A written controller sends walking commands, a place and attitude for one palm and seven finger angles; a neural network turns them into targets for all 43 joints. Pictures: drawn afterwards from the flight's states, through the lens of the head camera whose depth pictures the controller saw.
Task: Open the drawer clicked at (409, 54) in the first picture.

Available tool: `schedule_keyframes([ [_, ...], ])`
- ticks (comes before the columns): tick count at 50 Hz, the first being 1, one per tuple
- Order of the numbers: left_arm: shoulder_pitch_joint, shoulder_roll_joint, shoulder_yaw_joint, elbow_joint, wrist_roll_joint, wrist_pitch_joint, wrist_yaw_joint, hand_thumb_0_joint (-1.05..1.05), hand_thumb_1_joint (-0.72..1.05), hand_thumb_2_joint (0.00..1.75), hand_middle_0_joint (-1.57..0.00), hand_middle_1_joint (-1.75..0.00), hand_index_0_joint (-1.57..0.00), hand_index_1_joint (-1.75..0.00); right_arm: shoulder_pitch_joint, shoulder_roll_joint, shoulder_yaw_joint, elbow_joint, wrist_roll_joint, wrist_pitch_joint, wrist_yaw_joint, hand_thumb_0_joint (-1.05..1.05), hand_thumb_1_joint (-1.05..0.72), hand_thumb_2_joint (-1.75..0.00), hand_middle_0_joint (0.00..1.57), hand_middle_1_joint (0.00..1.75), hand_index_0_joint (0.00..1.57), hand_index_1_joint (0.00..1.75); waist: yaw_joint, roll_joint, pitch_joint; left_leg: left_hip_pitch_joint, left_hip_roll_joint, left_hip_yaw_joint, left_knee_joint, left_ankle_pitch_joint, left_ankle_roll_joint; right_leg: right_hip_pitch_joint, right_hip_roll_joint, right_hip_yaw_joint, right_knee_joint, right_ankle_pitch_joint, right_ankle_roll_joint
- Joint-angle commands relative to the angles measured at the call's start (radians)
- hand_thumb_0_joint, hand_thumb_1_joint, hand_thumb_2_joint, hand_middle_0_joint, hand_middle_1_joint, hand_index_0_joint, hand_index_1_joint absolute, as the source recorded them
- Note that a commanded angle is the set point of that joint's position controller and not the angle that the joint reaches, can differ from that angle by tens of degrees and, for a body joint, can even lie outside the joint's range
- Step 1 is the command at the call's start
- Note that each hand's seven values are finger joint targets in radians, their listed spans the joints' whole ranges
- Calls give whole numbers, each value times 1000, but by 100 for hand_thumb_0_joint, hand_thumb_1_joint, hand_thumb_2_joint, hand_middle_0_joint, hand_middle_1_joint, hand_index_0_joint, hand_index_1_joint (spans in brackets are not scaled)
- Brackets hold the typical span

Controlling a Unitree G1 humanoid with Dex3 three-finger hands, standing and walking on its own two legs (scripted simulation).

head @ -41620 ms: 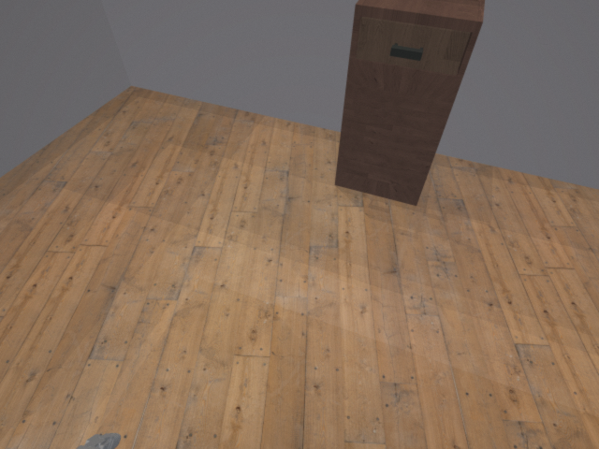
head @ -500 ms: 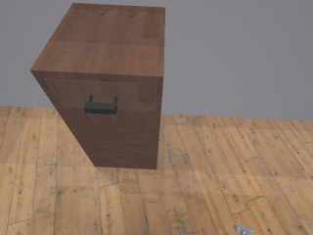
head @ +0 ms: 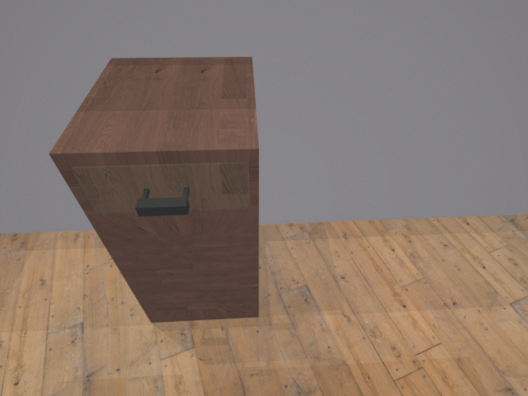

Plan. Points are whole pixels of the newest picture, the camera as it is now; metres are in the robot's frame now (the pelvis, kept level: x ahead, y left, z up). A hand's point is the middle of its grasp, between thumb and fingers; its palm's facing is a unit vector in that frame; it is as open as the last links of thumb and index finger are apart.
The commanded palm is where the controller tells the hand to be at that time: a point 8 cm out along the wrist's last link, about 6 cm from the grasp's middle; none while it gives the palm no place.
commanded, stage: come to a stop and stand still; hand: left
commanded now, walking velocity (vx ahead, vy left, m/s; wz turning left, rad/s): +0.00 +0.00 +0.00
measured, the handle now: (164, 199) +0.51 +0.24 -0.04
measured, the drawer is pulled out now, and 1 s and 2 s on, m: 0.00 0.00 0.00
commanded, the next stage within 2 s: look again from close up in 0.42 s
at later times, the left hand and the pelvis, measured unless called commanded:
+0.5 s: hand out of the picture -0.04 +0.17 -0.16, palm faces +0.02 -0.98 -0.20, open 7.3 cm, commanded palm none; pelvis -0.03 -0.01 +0.01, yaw +0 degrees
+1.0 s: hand out of the picture -0.02 +0.14 -0.16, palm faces +0.03 -0.99 -0.17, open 7.3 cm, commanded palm none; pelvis -0.01 -0.01 +0.02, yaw -1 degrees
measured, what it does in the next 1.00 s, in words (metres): stands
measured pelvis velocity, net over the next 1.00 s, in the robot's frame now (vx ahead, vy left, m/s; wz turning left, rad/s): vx -0.01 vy -0.01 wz -0.01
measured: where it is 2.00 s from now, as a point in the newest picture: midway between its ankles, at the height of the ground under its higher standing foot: outside the picture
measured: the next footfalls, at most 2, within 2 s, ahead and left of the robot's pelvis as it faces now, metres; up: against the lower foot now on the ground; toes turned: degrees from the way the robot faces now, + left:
none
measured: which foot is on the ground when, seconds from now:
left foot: down 0.00-1.00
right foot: down 0.00-1.00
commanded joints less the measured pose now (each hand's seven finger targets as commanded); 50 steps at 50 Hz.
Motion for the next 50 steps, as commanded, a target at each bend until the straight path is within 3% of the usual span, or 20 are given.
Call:
schedule_keyframes([
  [1, 15, 135, 29, -51, -3, -23, 9, 0, 90, 90, -20, -30, -20, -30, 16, -122, -32, -50, -1, -26, -4, 0, -90, -90, 20, 30, 20, 30, 4, -29, 44, -49, 53, -100, -166, 90, 23, -24, -63, 109, -164, 84, -61],
  [6, 10, 117, 23, -15, -3, -24, 9, 0, 90, 90, -20, -30, -20, -30, 38, -114, -27, 6, -1, -24, 1, 0, -90, -90, 20, 30, 20, 30, 3, -42, 85, -51, 57, -112, -234, -19, 21, -61, -55, 112, -228, -61, -52],
  [15, 69, 69, 18, 80, -2, -31, 10, 0, 90, 90, -20, -30, -20, -30, 62, -108, -20, 97, 3, -34, -1, 0, -90, -90, 20, 30, 20, 30, 14, 12, 64, -52, 85, -136, -332, -73, 20, 8, -40, 80, -249, 0, -36],
  [22, 111, 38, 11, 157, -2, -41, 11, 0, 90, 90, -20, -30, -20, -30, 85, -91, -16, 159, 9, -35, -5, 0, -90, -90, 20, 30, 20, 30, 10, 17, 71, -12, 86, -126, -343, -40, 16, 5, -46, 85, -284, 29, -35],
  [29, 135, 19, 4, 204, -3, -47, 16, 0, 90, 90, -20, -30, -20, -30, 105, -63, -10, 201, 14, -31, -7, 0, -90, -90, 20, 30, 20, 30, 1, -16, 84, 31, 80, -103, -326, 9, 7, -20, -52, 100, -319, 8, -36],
  [50, 152, -18, 5, 231, -5, -55, 22, 0, 90, 90, -20, -30, -20, -30, 105, -26, 1, 232, 14, -38, -14, 0, -90, -90, 20, 30, 20, 30, 11, -9, 102, 49, 81, -84, -325, 114, 1, 20, -53, 96, -321, 112, -40],
])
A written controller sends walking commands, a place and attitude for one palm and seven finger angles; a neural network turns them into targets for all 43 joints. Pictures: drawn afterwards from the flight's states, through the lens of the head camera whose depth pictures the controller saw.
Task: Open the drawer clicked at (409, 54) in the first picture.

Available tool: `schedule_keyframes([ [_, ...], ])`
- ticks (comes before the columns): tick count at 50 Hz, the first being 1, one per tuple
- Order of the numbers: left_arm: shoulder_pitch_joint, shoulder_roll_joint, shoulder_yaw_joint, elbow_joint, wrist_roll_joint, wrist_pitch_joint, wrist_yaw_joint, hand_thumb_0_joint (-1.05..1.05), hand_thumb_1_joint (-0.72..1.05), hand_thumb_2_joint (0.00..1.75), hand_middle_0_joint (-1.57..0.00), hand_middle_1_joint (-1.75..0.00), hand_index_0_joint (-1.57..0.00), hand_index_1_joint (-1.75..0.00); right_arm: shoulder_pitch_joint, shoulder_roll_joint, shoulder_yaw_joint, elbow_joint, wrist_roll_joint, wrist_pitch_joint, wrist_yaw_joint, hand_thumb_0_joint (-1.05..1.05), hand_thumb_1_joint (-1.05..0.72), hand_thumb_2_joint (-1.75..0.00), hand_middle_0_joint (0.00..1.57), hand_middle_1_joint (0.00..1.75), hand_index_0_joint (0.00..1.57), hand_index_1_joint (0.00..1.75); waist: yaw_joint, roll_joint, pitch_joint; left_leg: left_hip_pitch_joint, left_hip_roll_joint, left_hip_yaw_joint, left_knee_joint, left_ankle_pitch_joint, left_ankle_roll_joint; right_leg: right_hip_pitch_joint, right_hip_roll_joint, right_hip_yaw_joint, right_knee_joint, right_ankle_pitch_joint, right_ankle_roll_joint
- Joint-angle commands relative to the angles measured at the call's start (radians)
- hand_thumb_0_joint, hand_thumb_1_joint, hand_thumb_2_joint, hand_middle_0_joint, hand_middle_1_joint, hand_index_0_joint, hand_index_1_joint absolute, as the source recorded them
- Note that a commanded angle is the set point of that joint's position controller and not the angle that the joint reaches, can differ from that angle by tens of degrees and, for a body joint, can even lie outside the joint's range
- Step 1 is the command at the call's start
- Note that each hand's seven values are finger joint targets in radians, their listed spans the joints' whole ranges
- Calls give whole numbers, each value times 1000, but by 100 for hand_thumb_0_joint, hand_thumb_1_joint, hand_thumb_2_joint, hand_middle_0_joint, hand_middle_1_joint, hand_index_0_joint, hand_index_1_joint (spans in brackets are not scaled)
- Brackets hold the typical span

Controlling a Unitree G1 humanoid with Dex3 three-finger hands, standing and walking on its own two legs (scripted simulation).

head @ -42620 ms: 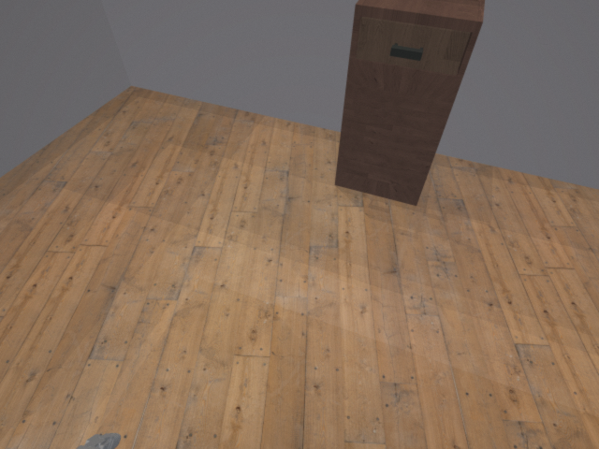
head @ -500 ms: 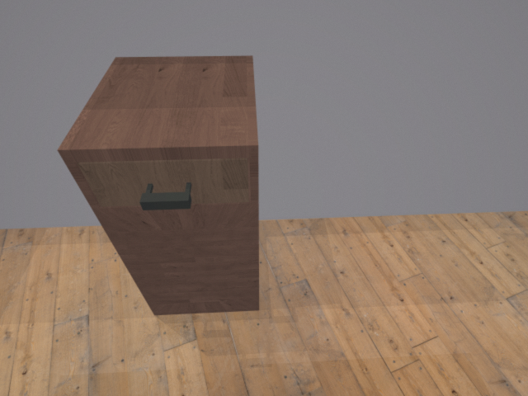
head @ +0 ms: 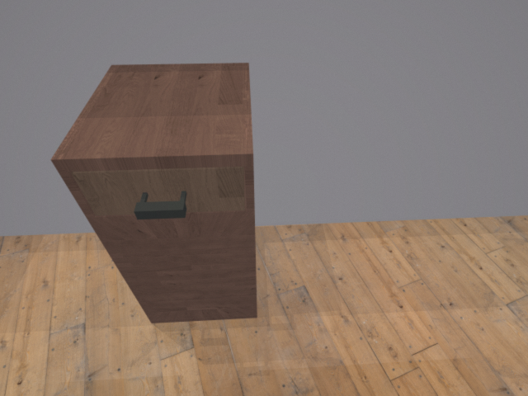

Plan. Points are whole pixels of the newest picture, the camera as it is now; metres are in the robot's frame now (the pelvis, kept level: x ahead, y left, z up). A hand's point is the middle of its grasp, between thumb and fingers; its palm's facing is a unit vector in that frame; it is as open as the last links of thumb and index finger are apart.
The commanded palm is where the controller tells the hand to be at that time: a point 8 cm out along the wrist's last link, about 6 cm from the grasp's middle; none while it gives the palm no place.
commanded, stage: look again from close up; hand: left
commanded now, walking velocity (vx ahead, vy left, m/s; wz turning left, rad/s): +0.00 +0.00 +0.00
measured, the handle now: (162, 202) +0.52 +0.26 -0.05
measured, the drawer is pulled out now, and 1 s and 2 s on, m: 0.00 0.00 0.00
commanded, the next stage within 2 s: raise the hand with hooked fingers in 0.02 s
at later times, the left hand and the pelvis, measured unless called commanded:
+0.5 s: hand (161, 365) +0.19 +0.18 -0.07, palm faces -0.06 -0.29 -0.96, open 8.3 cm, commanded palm +0.15 +0.21 -0.02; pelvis +0.01 +0.00 -0.03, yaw -2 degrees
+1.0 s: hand (135, 318) +0.24 +0.22 -0.02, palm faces -0.03 -0.12 -0.99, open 11.3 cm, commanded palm +0.22 +0.22 +0.04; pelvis +0.04 -0.02 -0.03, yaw +1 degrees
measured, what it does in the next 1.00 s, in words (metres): stands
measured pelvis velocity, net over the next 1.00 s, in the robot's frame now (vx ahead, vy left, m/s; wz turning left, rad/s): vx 0.04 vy -0.02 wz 0.02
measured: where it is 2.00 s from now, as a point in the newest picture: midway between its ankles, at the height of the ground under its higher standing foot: outside the picture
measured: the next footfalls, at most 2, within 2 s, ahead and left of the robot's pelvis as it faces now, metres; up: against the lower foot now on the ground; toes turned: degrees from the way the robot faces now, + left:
none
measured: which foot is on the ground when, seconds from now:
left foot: down 0.00-1.00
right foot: down 0.00-1.00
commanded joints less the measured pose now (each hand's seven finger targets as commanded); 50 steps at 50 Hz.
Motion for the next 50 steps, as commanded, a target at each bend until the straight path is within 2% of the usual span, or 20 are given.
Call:
schedule_keyframes([
  [1, 74, 97, 17, -25, -2, -8, 3, 0, 90, 90, -20, -30, -20, -30, 69, -84, -14, -20, -4, -13, -9, 0, -90, -90, 20, 30, 20, 30, -2, -2, 106, -34, 74, -91, -106, -11, 23, -54, -74, 92, -119, 0, -24],
  [5, 69, 96, 17, -25, -3, -8, 4, 0, 90, 90, -20, -30, -20, -30, 74, -85, -12, -17, -4, -15, -11, 0, -90, -90, 20, 30, 20, 30, -1, -10, 88, -24, 78, -90, -105, 18, 23, -28, -73, 83, -110, 40, -23],
  [6, 106, 159, 18, -3, 6, -18, 35, 0, 90, 90, -20, -30, -20, -30, -65, -127, -10, -95, 3, -22, 2, 0, -90, -90, 20, 30, 20, 30, 46, -96, 169, -140, 83, -51, 105, -19, -14, -39, -132, 114, -100, 264, -17],
  [7, -693, 374, -84, -1518, 113, -209, 24, 0, 88, 89, -20, -32, -20, -32, -85, -261, 22, -468, 70, -162, -64, 0, -90, -90, 20, 30, 20, 30, -70, 169, -337, 176, -20, -30, -67, 69, 50, 45, -7, 158, -17, 79, -43],
  [8, -275, 405, 28, -1245, 133, -144, 130, 0, 85, 88, -20, -33, -20, -33, -163, -238, -5, -388, 54, -258, -109, 0, -90, -90, 20, 30, 20, 30, 21, 290, -299, 138, -16, -29, -42, 35, 37, 18, 13, 29, 69, -35, -62],
  [9, -1, 218, -70, -1140, 138, 13, 182, 0, 83, 87, -21, -34, -21, -34, -160, -184, -15, -402, 88, -297, -106, 0, -90, -90, 20, 30, 20, 30, 15, 218, -121, -34, -9, -68, -82, -108, 12, -65, 25, -11, 71, -107, -48],
  [10, 31, 113, -150, -1110, 191, 50, 187, 0, 81, 86, -21, -36, -21, -36, -132, -189, -14, -382, 93, -312, -110, 0, -90, -90, 20, 30, 20, 30, -10, 111, -67, -58, -9, -55, -60, -135, 20, -89, 28, -28, 60, -91, -33],
  [11, -53, 151, -171, -1231, 257, 39, 211, 0, 78, 85, -21, -37, -21, -37, -174, -225, -16, -450, 80, -338, -103, 0, -90, -90, 20, 30, 20, 30, -30, 79, 47, -107, -22, -96, -34, -180, 27, -168, 31, -7, 57, -142, -34],
  [13, 19, 146, -212, -1168, 477, 43, 269, 0, 74, 83, -21, -40, -21, -40, -159, -240, -23, -490, 21, -332, -80, 0, -90, -90, 20, 30, 20, 30, -46, -81, 37, -183, -34, -111, 52, -202, 30, -299, 41, -18, 97, -253, -38],
  [14, 32, 137, -219, -1126, 585, 45, 297, 0, 71, 82, -21, -42, -21, -42, -167, -243, -38, -539, 6, -313, -63, 0, -90, -90, 20, 30, 20, 30, -42, -96, 26, -211, -54, -111, 93, -204, 22, -335, 40, 10, 96, -311, -42],
  [17, 324, 162, -152, -1017, 856, 36, 379, 0, 64, 79, -22, -47, -22, -47, -241, -243, -71, -652, -52, -199, -1, 0, -90, -90, 20, 30, 20, 30, 68, -215, -29, -283, -77, -78, 161, -128, 11, -316, 51, 72, 83, -343, -74],
  [19, 427, 205, -76, -997, 955, 7, 393, 0, 60, 77, -22, -50, -22, -50, -275, -227, -70, -686, -52, -99, 44, 0, -90, -90, 20, 30, 20, 30, 132, -281, -63, -350, -77, -61, 187, -21, 6, -235, 37, 121, 126, -135, -87],
  [22, 376, 255, -18, -1127, 1052, -43, 440, 0, 53, 74, -23, -54, -23, -54, -343, -210, -59, -750, -44, -24, 86, 0, -90, -90, 20, 30, 20, 30, 163, -166, -155, -352, -68, -42, 228, 95, 3, -217, 39, 112, 246, 92, -93],
  [25, 196, 318, 30, -1304, 1124, -45, 518, 0, 46, 71, -23, -58, -23, -58, -340, -209, -71, -777, -59, 11, 105, 0, -90, -90, 20, 30, 20, 30, 138, 15, -302, -255, -64, -67, 311, 189, 5, -317, 52, 155, 322, 144, -101],
  [29, -72, 356, 43, -1452, 1159, -43, 572, 0, 36, 67, -24, -64, -24, -64, -333, -207, -73, -768, -82, 22, 97, 0, -90, -90, 20, 30, 20, 30, 56, 56, -364, -175, -55, -114, 433, 145, 15, -502, 46, 172, 345, 33, -87],
  [32, -124, 338, 6, -1454, 1099, -37, 544, 0, 29, 64, -24, -69, -24, -69, -337, -213, -69, -763, -78, 12, 81, 0, -90, -90, 20, 30, 20, 30, 15, 70, -362, -170, -64, -97, 449, 78, 33, -501, 37, 147, 316, 1, -74],
  [35, -58, 320, -22, -1399, 1042, 17, 474, 0, 22, 61, -25, -74, -25, -74, -338, -208, -53, -759, -68, 19, 64, 0, -90, -90, 20, 30, 20, 30, 14, 26, -314, -205, -66, -77, 405, 87, 38, -382, 38, 102, 280, 80, -59],
  [42, 57, 391, 38, -1309, 1007, 59, 319, 0, 6, 54, -26, -84, -26, -84, -337, -183, -12, -733, -40, 20, 36, 0, -90, -90, 20, 30, 20, 30, 84, -112, -240, -270, -68, -49, 258, 130, 29, -78, 26, 106, 211, 320, -36],
  [45, 7, 438, 99, -1363, 1013, 20, 327, 0, -1, 51, -27, -88, -27, -88, -329, -184, -20, -714, -50, 14, 31, 0, -90, -90, 20, 30, 20, 30, 97, -49, -280, -235, -69, -49, 232, 158, 27, -28, 17, 115, 203, 365, -40],
  [50, -67, 421, 117, -1399, 991, -18, 378, 0, -13, 46, -27, -96, -27, -96, -298, -194, -55, -687, -51, 5, 31, 0, -90, -90, 20, 30, 20, 30, 73, -23, -321, -180, -65, -50, 228, 202, 30, -44, 15, 87, 197, 380, -42],
])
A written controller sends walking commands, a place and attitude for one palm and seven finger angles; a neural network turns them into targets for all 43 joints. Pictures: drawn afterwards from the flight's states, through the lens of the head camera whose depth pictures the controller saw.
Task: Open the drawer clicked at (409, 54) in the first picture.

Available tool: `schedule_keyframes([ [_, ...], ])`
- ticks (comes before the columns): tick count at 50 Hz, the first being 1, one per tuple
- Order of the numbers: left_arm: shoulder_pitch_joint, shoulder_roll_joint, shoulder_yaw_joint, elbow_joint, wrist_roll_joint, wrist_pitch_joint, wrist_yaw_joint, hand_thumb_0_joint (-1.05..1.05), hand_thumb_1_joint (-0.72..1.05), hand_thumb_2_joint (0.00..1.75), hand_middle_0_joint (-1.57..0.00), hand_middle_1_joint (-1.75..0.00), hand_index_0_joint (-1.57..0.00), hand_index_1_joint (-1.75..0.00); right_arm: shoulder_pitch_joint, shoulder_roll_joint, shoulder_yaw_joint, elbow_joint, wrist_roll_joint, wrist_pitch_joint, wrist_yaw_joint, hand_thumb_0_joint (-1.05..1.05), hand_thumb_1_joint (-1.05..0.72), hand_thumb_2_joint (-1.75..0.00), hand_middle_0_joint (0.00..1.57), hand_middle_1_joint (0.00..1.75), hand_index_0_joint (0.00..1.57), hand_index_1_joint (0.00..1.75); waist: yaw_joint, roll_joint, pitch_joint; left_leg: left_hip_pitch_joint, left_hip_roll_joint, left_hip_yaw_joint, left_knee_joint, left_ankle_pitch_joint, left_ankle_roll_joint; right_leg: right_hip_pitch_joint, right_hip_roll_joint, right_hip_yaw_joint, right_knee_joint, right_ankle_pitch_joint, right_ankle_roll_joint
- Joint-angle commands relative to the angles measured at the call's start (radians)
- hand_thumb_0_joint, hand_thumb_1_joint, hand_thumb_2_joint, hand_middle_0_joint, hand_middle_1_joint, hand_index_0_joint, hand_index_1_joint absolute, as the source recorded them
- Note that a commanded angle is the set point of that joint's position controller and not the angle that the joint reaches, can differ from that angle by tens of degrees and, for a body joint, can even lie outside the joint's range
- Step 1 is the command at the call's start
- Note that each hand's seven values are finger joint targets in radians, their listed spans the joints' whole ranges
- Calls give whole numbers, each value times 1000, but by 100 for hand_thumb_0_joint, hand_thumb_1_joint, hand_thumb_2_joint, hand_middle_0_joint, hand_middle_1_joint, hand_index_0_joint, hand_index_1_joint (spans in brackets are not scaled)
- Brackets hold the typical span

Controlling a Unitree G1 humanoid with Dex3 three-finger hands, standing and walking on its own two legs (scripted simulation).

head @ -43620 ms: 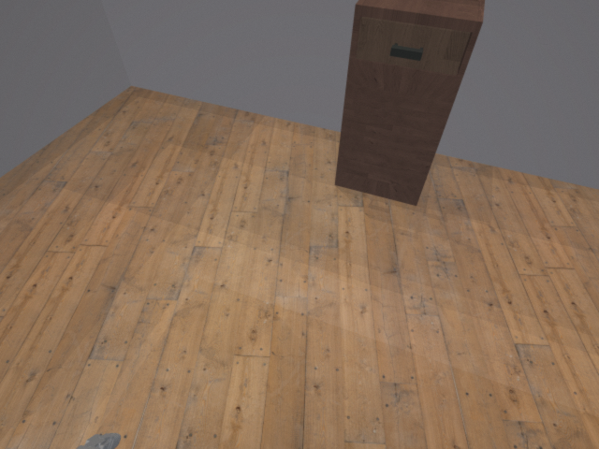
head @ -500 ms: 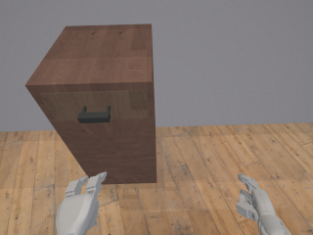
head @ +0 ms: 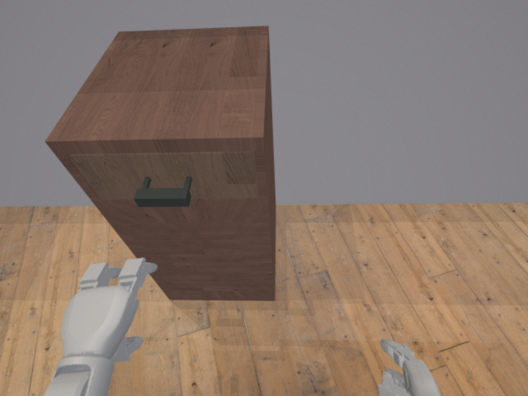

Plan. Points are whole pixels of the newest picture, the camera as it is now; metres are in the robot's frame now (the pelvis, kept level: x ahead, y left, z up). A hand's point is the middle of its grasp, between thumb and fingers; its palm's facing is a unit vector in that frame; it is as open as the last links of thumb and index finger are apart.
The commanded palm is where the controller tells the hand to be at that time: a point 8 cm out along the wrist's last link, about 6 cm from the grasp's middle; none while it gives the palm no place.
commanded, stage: raise the hand with hooked fingers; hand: left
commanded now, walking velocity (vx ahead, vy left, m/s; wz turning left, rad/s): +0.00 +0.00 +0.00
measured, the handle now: (165, 189) +0.48 +0.27 -0.03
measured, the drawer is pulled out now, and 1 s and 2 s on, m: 0.00 0.00 0.00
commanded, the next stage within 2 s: move the hooked fingers above the handle in 1.02 s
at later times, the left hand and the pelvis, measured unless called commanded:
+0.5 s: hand (104, 262) +0.27 +0.26 +0.08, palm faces +0.05 -0.09 -0.99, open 13.7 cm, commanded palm +0.25 +0.26 +0.14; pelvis -0.01 +0.02 +0.02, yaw +1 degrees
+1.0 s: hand (106, 249) +0.28 +0.26 +0.09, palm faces +0.04 -0.09 -0.99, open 13.8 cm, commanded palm +0.26 +0.26 +0.15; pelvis -0.02 +0.02 +0.02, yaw +1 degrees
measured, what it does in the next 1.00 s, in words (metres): stands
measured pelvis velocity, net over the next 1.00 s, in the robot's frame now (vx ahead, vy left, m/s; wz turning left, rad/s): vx -0.02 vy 0.02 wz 0.01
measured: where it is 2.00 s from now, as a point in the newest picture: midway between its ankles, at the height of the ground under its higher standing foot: outside the picture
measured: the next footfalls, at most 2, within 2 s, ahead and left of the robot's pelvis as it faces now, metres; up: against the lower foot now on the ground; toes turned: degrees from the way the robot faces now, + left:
none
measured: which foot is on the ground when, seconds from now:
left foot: down 0.00-1.00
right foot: down 0.00-1.00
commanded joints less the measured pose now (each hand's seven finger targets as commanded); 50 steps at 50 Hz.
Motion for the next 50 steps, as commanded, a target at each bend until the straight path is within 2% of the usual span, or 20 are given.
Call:
schedule_keyframes([
  [1, -108, 154, 141, -208, -17, -15, 82, 0, -15, 45, -27, -98, -27, -98, -135, -116, -76, -160, 1, -66, -16, 0, -90, -90, 20, 30, 20, 30, -1, -44, -261, 85, -75, -17, -40, 379, 52, 210, 2, 73, -98, 567, -11],
  [3, -153, 148, 123, -208, -22, -4, 85, 0, -20, 43, -28, -100, -28, -100, -133, -125, -85, -151, 6, -66, -16, 0, -90, -90, 20, 30, 20, 30, -11, -31, -260, 109, -70, -15, -46, 393, 52, 191, 4, 62, -103, 550, -11],
  [6, -212, 153, 101, -203, -23, 33, 68, 0, -27, 40, -28, -105, -28, -105, -141, -133, -91, -147, 16, -62, -19, 0, -90, -90, 20, 30, 20, 30, -7, -14, -268, 144, -63, -15, -68, 413, 52, 195, 6, 37, -113, 506, -13],
  [9, -262, 164, 91, -168, -29, 78, 26, 0, -34, 37, -29, -110, -29, -110, -163, -139, -86, -151, 33, -54, -25, 0, -90, -90, 20, 30, 20, 30, 0, -38, -217, 155, -57, -18, -103, 417, 53, 203, 11, 23, -141, 461, -12],
  [13, -362, 192, 77, -150, -25, 107, -31, 0, -43, 33, -29, -115, -29, -115, -167, -136, -75, -153, 46, -45, -33, 0, -90, -90, 20, 30, 20, 30, 14, -14, -193, 198, -53, -18, -156, 420, 53, 231, 12, 8, -178, 417, -15],
  [15, -411, 201, 78, -122, -26, 117, -58, 0, -48, 31, -30, -118, -30, -118, -170, -132, -68, -154, 51, -39, -36, 0, -90, -90, 20, 30, 20, 30, 11, -31, -164, 206, -54, -17, -177, 407, 54, 241, 15, 7, -200, 397, -13],
  [21, -583, 214, 53, -59, -35, 115, -136, 0, -50, 30, -30, -120, -30, -120, -168, -126, -50, -146, 62, -29, -42, 0, -90, -90, 20, 30, 20, 30, 2, 2, -118, 244, -59, -12, -233, 364, 51, 261, 19, -2, -263, 345, -13],
  [22, -606, 223, 55, -54, -37, 110, -148, 0, -50, 30, -30, -120, -30, -120, -171, -125, -49, -145, 62, -28, -44, 0, -90, -90, 20, 30, 20, 30, 0, -12, -126, 248, -60, -7, -238, 355, 53, 271, 19, 2, -274, 339, -11],
  [30, -788, 275, 73, -26, -54, 49, -202, 0, -50, 30, -30, -120, -30, -120, -156, -128, -43, -128, 67, -33, -51, 0, -90, -90, 20, 30, 20, 30, -7, 19, -165, 289, -62, -17, -264, 375, 51, 299, 19, -5, -304, 338, -13],
  [31, -801, 288, 82, -18, -58, 43, -206, 0, -50, 30, -30, -120, -30, -120, -152, -130, -46, -124, 68, -32, -51, 0, -90, -90, 20, 30, 20, 30, -6, 14, -165, 293, -61, -17, -268, 390, 52, 303, 21, -5, -308, 352, -14],
  [34, -702, 273, 95, 32, -82, 39, -226, 0, -50, 30, -30, -120, -30, -120, -138, -138, -52, -132, 72, -31, -45, 0, -90, -90, 20, 30, 20, 30, 12, -32, -173, 269, -62, -14, -277, 417, 50, 345, 19, -7, -310, 386, -12],
  [35, -682, 251, 76, 38, -83, 38, -234, 0, -50, 30, -30, -120, -30, -120, -139, -138, -52, -132, 74, -29, -41, 0, -90, -90, 20, 30, 20, 30, 10, -38, -164, 267, -60, -11, -274, 427, 51, 332, 19, -9, -307, 396, -11],
  [36, -686, 256, 78, 23, -86, 33, -236, 0, -50, 30, -30, -120, -30, -120, -140, -141, -54, -134, 75, -25, -38, 0, -90, -90, 20, 30, 20, 30, 9, -41, -152, 264, -59, -11, -279, 421, 51, 326, 20, -7, -312, 393, -10],
  [40, -695, 269, 88, -18, -82, 7, -224, 0, -50, 30, -30, -120, -30, -120, -131, -144, -60, -141, 73, -29, -33, 0, -90, -90, 20, 30, 20, 30, 13, -24, -172, 270, -59, -14, -279, 410, 54, 322, 18, -6, -310, 367, -11],
  [41, -704, 285, 104, -36, -83, -4, -215, 0, -50, 30, -30, -120, -30, -120, -131, -146, -63, -139, 73, -31, -35, 0, -90, -90, 20, 30, 20, 30, 13, -17, -176, 272, -59, -12, -278, 410, 55, 324, 18, -3, -312, 372, -12],
  [42, -711, 304, 123, -55, -78, -13, -202, 0, -50, 30, -30, -120, -30, -120, -126, -146, -66, -138, 70, -33, -36, 0, -90, -90, 20, 30, 20, 30, 19, -12, -211, 281, -59, -14, -275, 432, 57, 336, 18, -1, -304, 390, -13],
  [44, -719, 326, 150, -57, -77, -20, -178, 0, -50, 30, -30, -120, -30, -120, -120, -148, -69, -130, 70, -37, -38, 0, -90, -90, 20, 30, 20, 30, 17, -4, -215, 281, -59, -16, -272, 434, 56, 337, 18, 1, -303, 389, -13],
  [45, -718, 305, 135, -43, -76, -18, -167, 0, -50, 30, -30, -120, -30, -120, -121, -143, -70, -125, 74, -39, -37, 0, -90, -90, 20, 30, 20, 30, 11, -1, -202, 279, -59, -12, -269, 429, 57, 321, 17, -1, -304, 386, -12],
  [49, -718, 305, 134, -10, -76, 2, -145, 0, -50, 30, -30, -120, -30, -120, -120, -148, -75, -114, 80, -45, -37, 0, -90, -90, 20, 30, 20, 30, 8, 9, -192, 273, -58, -7, -276, 412, 55, 315, 18, -1, -309, 369, -11],
  [50, -722, 288, 113, -8, -77, 9, -146, 0, -50, 30, -30, -120, -30, -120, -122, -148, -73, -112, 82, -45, -37, 0, -90, -90, 20, 30, 20, 30, 3, 12, -186, 271, -59, -7, -278, 403, 55, 312, 17, -1, -308, 362, -11],
])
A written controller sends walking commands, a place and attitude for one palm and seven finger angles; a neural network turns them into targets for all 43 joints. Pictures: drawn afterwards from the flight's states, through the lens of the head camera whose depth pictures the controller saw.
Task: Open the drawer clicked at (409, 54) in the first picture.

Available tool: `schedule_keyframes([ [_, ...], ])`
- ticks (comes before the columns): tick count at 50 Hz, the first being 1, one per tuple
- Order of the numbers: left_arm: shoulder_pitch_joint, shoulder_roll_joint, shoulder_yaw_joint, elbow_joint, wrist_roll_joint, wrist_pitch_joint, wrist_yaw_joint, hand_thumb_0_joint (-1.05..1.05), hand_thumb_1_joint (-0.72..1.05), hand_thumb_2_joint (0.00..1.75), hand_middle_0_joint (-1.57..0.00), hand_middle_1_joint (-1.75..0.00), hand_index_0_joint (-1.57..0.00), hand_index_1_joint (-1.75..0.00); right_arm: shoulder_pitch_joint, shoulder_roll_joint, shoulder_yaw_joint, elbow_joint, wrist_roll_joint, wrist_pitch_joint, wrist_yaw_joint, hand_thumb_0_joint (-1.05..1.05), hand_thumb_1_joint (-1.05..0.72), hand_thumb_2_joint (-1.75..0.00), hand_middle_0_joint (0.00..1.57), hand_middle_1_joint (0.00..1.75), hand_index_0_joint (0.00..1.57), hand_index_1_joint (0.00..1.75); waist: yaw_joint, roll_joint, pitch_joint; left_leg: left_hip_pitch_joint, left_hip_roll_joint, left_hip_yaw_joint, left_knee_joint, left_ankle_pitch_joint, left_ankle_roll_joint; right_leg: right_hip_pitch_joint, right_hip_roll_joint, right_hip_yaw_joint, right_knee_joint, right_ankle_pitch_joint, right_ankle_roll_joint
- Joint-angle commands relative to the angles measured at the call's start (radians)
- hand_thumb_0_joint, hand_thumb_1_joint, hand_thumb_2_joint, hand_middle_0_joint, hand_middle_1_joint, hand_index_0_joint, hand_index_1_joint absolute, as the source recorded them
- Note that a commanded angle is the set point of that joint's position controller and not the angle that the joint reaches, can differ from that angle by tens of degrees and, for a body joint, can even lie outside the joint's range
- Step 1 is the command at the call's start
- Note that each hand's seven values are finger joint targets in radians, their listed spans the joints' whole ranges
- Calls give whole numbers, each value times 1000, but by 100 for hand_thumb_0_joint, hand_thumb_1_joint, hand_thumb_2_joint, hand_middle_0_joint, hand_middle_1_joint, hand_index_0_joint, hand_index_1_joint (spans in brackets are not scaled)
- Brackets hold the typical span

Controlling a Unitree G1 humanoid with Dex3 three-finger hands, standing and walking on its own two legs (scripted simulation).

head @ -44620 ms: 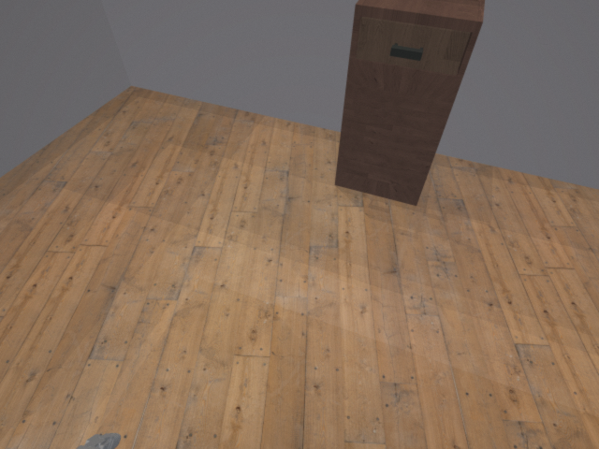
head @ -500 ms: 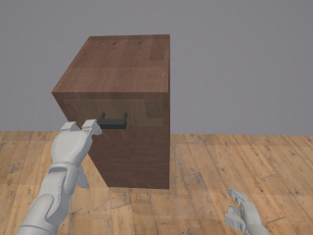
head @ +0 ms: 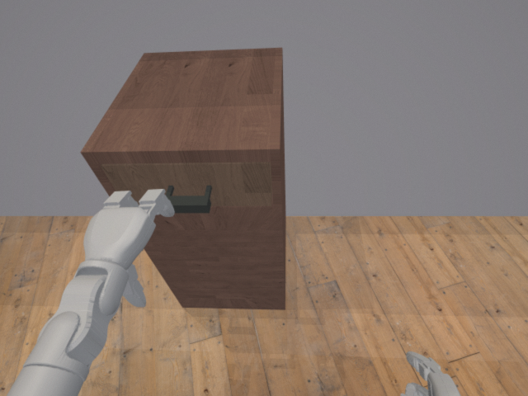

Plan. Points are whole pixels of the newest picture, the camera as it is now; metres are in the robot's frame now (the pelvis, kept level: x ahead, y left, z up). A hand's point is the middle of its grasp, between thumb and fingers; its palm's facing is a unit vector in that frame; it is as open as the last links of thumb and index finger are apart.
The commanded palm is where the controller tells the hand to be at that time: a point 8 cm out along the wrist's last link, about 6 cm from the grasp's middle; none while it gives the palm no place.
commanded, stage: raise the hand with hooked fingers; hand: left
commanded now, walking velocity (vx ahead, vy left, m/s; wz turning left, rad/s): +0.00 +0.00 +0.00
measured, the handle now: (187, 196) +0.51 +0.25 -0.05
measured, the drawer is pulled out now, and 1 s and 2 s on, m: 0.00 0.00 0.00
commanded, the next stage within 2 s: move the hooked fingers above the handle in 0.02 s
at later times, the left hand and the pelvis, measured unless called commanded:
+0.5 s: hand (146, 234) +0.33 +0.24 +0.05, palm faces -0.02 -0.08 -1.00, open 13.8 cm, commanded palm +0.32 +0.24 +0.11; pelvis +0.01 -0.01 +0.00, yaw +0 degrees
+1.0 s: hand (160, 218) +0.38 +0.24 +0.03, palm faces -0.05 -0.05 -1.00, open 13.8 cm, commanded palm +0.37 +0.24 +0.09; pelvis +0.01 +0.00 -0.01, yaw +0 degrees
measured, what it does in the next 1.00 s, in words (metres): stands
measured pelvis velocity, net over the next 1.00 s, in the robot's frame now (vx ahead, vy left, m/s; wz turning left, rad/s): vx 0.01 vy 0.00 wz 0.00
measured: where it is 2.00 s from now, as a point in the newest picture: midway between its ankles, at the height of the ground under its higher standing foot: outside the picture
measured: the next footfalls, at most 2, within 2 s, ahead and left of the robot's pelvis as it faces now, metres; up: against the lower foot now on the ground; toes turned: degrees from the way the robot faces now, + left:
none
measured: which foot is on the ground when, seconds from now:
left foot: down 0.00-1.00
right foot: down 0.00-1.00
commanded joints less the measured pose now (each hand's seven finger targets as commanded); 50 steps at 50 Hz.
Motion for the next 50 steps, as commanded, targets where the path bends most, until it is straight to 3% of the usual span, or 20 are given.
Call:
schedule_keyframes([
  [1, -281, 205, 129, -188, -6, 24, 56, 0, -50, 30, -30, -120, -30, -120, -134, -95, -30, -159, 5, -60, -6, 0, -90, -90, 20, 30, 20, 30, 2, -39, -251, 80, -31, -2, -42, 275, 33, 112, 34, 6, -57, 234, -35],
  [6, -265, 186, 97, -180, -12, 42, 27, 0, -50, 30, -30, -120, -30, -120, -143, -95, -23, -167, 7, -59, -9, 0, -90, -90, 20, 30, 20, 30, -2, -54, -232, 77, -32, 2, -49, 262, 36, 114, 32, 6, -65, 233, -30],
  [9, -336, 223, 119, -128, -4, 35, 19, 0, -50, 30, -30, -120, -30, -120, -138, -99, -19, -154, 7, -57, -19, 0, -90, -90, 20, 30, 20, 30, -12, -87, -204, 61, -33, 9, -47, 220, 39, 95, 31, 18, -80, 202, -24],
  [14, -383, 250, 146, -72, 7, 3, 23, 0, -50, 30, -30, -120, -30, -120, -117, -97, -22, -144, 5, -61, -24, 0, -90, -90, 20, 30, 20, 30, -10, -52, -246, 58, -39, 8, -26, 250, 38, 101, 32, 19, -59, 237, -28],
  [15, -409, 225, 119, -82, 6, -3, 26, 0, -50, 30, -30, -120, -30, -120, -114, -93, -23, -145, 3, -63, -24, 0, -90, -90, 20, 30, 20, 30, -15, -43, -261, 68, -39, 10, -19, 262, 40, 97, 29, 17, -52, 254, -27],
  [17, -425, 224, 119, -39, 5, -7, 29, 0, -50, 30, -30, -120, -30, -120, -102, -95, -25, -139, 4, -63, -25, 0, -90, -90, 20, 30, 20, 30, -22, -67, -262, 57, -38, 12, -9, 268, 41, 90, 29, 16, -46, 270, -26],
  [19, -426, 238, 131, -11, 14, -8, 30, 0, -50, 30, -30, -120, -30, -120, -92, -100, -29, -134, 4, -59, -23, 0, -90, -90, 20, 30, 20, 30, -23, -49, -264, 50, -40, 12, 0, 280, 38, 84, 33, 17, -41, 280, -28],
  [20, -439, 208, 100, -18, 10, -10, 28, 0, -50, 30, -30, -120, -30, -120, -92, -96, -29, -139, 4, -61, -21, 0, -90, -90, 20, 30, 20, 30, -27, -45, -269, 54, -39, 11, 2, 277, 40, 76, 30, 14, -37, 279, -27],
  [24, -438, 255, 147, 4, 12, -21, 33, 0, -50, 30, -30, -120, -30, -120, -69, -105, -38, -136, 0, -55, -21, 0, -90, -90, 20, 30, 20, 30, -20, -61, -317, 44, -37, 9, 21, 329, 41, 100, 33, 16, -15, 339, -30],
  [26, -464, 207, 98, 3, 10, -25, 34, 0, -50, 30, -30, -120, -30, -120, -65, -102, -38, -138, 3, -52, -18, 0, -90, -90, 20, 30, 20, 30, -34, -40, -294, 44, -35, 5, 25, 332, 40, 63, 34, 6, -8, 334, -32],
  [29, -461, 249, 141, 32, 16, -28, 47, 0, -50, 30, -30, -120, -30, -120, -47, -109, -46, -133, 1, -46, -17, 0, -90, -90, 20, 30, 20, 30, -29, -50, -316, 33, -35, 4, 33, 335, 41, 68, 37, 10, 1, 327, -33],
  [31, -502, 217, 109, 34, 22, -31, 56, 0, -50, 30, -30, -120, -30, -120, -38, -107, -48, -130, 2, -45, -14, 0, -90, -90, 20, 30, 20, 30, -37, -40, -314, 37, -32, 1, 39, 339, 40, 39, 38, 4, 9, 320, -35],
  [35, -514, 251, 141, 61, 34, -26, 78, 0, -50, 30, -30, -120, -30, -120, -17, -110, -56, -126, 0, -41, -13, 0, -90, -90, 20, 30, 20, 30, -32, -39, -351, 35, -30, -1, 50, 359, 40, 47, 42, 4, 25, 330, -39],
  [40, -541, 227, 117, 129, 41, -8, 88, 0, -50, 30, -30, -120, -30, -120, 2, -114, -59, -122, 4, -35, -11, 0, -90, -90, 20, 30, 20, 30, -41, -34, -349, 18, -28, 2, 58, 356, 40, 28, 43, 0, 35, 324, -40],
  [43, -602, 231, 107, 197, 45, -3, 83, 0, -50, 30, -30, -120, -30, -120, 16, -119, -57, -113, 7, -32, -17, 0, -90, -90, 20, 30, 20, 30, -61, -76, -328, -12, -29, 4, 63, 313, 43, 6, 43, 1, 35, 303, -35],
  [45, -651, 226, 93, 222, 51, -11, 81, 0, -50, 30, -30, -120, -30, -120, 24, -121, -57, -112, 7, -32, -19, 0, -90, -90, 20, 30, 20, 30, -68, -52, -322, -12, -30, 4, 66, 285, 45, -17, 42, 2, 33, 268, -36],
  [47, -656, 258, 122, 244, 55, -24, 82, 0, -50, 30, -30, -120, -30, -120, 42, -122, -60, -109, 3, -31, -22, 0, -90, -90, 20, 30, 20, 30, -59, -40, -367, -14, -34, 6, 79, 310, 46, 4, 42, 7, 45, 300, -38],
  [49, -683, 255, 121, 267, 56, -37, 83, 0, -50, 30, -30, -120, -30, -120, 54, -124, -62, -104, 2, -28, -21, 0, -90, -90, 20, 30, 20, 30, -71, -65, -362, -25, -31, -1, 88, 322, 46, -8, 44, 4, 51, 306, -38],
  [50, -696, 237, 104, 279, 58, -44, 83, 0, -50, 30, -30, -120, -30, -120, 59, -123, -63, -104, 2, -28, -19, 0, -90, -90, 20, 30, 20, 30, -73, -48, -360, -22, -31, 0, 92, 321, 46, -26, 45, 2, 56, 304, -38],
])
